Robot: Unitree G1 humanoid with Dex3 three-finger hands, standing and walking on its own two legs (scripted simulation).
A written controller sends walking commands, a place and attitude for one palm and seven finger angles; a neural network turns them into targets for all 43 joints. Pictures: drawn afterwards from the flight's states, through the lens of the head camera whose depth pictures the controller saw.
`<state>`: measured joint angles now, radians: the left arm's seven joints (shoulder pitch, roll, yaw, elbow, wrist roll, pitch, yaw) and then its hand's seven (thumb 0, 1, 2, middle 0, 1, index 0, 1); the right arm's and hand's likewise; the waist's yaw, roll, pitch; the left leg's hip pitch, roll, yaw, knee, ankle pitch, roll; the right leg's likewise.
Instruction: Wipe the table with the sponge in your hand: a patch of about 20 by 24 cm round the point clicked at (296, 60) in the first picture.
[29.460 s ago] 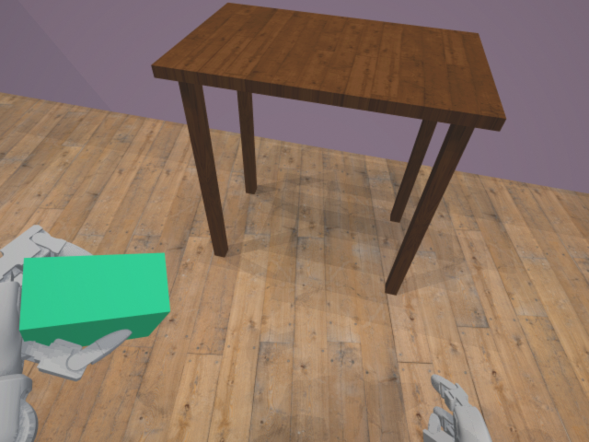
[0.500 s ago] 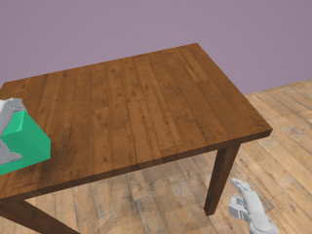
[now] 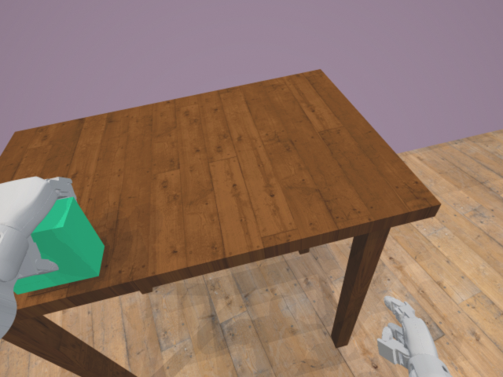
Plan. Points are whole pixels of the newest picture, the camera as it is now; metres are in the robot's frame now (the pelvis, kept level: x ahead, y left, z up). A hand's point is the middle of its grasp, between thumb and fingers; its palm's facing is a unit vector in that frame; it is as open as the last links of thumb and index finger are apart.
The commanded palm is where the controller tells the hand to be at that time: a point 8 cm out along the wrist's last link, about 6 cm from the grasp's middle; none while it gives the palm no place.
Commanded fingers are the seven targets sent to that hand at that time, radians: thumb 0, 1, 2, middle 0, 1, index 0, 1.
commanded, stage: lower the sponge onto the table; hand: left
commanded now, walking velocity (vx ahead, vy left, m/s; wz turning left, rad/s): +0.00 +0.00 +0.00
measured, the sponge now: (51, 254) +0.22 +0.35 +0.11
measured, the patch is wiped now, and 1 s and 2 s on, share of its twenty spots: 0.05 0.05 0.20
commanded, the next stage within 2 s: wipe forward along the first lane in 0.48 s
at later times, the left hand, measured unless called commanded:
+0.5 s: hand (46, 233) +0.23 +0.33 +0.16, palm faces -0.03 +0.02 -1.00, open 9.9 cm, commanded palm +0.20 +0.34 +0.23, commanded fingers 0.00 0.10 1.30 -1.20 -1.60 -1.20 -1.60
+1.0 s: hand (57, 211) +0.27 +0.35 +0.15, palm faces -0.01 +0.01 -1.00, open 10.0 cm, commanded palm +0.24 +0.35 +0.21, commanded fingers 0.00 0.10 1.30 -1.20 -1.60 -1.20 -1.60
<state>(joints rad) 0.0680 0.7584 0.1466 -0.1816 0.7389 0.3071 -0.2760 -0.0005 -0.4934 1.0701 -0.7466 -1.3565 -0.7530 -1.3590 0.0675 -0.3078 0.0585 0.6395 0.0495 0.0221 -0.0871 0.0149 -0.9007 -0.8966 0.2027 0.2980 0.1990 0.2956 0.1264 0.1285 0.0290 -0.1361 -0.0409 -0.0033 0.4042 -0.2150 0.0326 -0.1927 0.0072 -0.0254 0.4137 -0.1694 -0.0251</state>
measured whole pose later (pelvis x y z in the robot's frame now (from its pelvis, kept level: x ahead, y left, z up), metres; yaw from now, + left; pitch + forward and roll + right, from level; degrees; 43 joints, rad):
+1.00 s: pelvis +0.02 +0.01 +0.00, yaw +0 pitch -2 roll +0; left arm -0.05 0.73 0.11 -0.06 0.82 0.20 -0.18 0.00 -0.51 1.09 -0.75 -1.35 -0.75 -1.36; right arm 0.07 -0.27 0.07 0.66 0.04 0.03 -0.08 0.01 -0.90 -0.90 0.20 0.30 0.20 0.30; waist 0.13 0.09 0.04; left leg -0.12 -0.04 -0.01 0.38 -0.22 0.04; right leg -0.16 0.01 -0.03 0.36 -0.17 -0.02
